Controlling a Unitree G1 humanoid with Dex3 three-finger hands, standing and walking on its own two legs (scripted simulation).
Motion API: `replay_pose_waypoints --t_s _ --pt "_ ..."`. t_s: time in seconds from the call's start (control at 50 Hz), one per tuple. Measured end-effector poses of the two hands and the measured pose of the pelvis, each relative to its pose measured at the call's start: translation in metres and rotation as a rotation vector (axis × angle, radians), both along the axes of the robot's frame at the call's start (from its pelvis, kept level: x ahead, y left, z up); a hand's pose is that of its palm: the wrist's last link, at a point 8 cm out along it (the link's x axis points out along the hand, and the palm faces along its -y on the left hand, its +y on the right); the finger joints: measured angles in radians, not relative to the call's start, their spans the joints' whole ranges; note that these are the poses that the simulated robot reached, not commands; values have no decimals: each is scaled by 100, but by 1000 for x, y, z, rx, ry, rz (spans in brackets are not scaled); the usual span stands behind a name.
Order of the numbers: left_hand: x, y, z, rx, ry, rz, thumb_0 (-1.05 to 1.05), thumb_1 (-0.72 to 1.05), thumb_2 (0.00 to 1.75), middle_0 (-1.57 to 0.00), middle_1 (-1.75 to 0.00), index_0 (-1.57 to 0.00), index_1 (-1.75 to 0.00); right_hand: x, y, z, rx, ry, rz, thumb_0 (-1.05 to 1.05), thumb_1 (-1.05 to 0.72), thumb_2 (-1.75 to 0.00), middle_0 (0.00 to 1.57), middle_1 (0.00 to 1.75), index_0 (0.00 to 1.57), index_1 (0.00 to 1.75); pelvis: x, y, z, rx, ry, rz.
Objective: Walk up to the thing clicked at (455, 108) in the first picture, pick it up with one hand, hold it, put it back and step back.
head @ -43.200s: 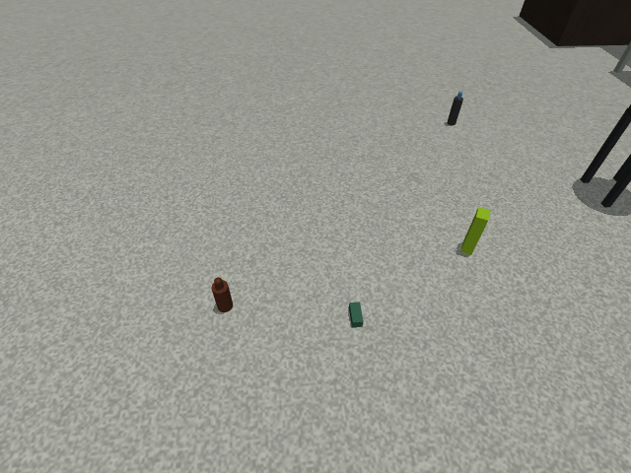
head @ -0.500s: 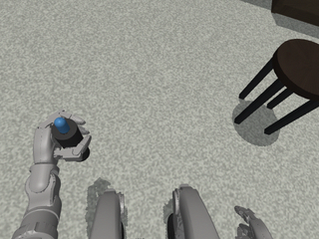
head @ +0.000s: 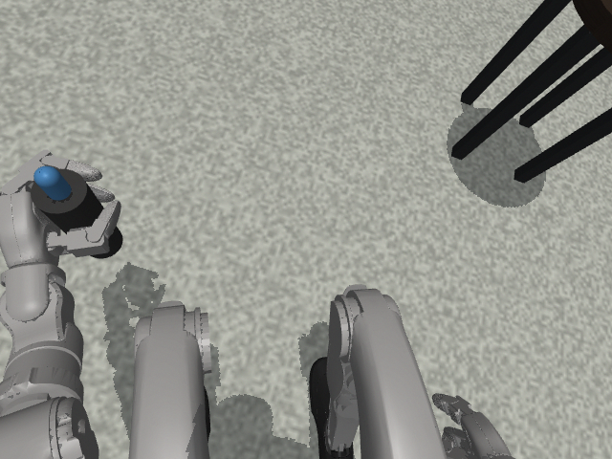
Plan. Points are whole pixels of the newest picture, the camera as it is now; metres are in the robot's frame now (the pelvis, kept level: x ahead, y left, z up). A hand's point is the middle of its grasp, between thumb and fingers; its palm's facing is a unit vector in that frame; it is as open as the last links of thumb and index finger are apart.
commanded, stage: crouch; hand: left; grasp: from the side
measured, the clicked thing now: (79, 213) +0.44 +0.24 -0.07
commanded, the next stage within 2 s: lower in 0.62 s
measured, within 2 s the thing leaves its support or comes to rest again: rests again in 1.80 s
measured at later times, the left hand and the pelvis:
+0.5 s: hand (111, 224) +0.45 +0.23 -0.15, palm faces +0.12 -0.99 -0.04, open 7.1 cm; pelvis -0.01 +0.01 -0.07, yaw -3 degrees
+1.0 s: hand (124, 237) +0.45 +0.22 -0.21, palm faces +0.11 -0.99 -0.02, open 7.1 cm; pelvis -0.01 +0.01 -0.08, yaw -6 degrees
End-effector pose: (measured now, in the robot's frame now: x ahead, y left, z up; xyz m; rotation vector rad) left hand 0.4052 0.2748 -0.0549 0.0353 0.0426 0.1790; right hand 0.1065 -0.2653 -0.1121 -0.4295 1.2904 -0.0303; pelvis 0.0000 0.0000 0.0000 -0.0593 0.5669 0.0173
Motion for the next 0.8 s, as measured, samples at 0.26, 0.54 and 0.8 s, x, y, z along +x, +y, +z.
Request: replay_pose_waypoints --t_s 0.26,0.54,0.8 --pt "12 -8 -55 -28 49 -61 3 -4 112 -89 -110 -89 -110 -36 -3 -34 -22 69 -1 0 -91 -91 20 30 20 30 -8 5 -44 -29 -53 -15" --pt "18 3 -92 -5 36 -59 3 -4 112 -89 -110 -89 -110 -38 -2 -48 -59 129 54 0 -91 -91 20 30 20 30 -5 9 -67 -62 -77 -26" --pt "16 0 -117 -26 42 -70 3 -4 112 -89 -110 -89 -110 -21 0 -47 -84 125 114 0 -91 -91 20 30 20 30 -3 12 -74 -89 -98 -33"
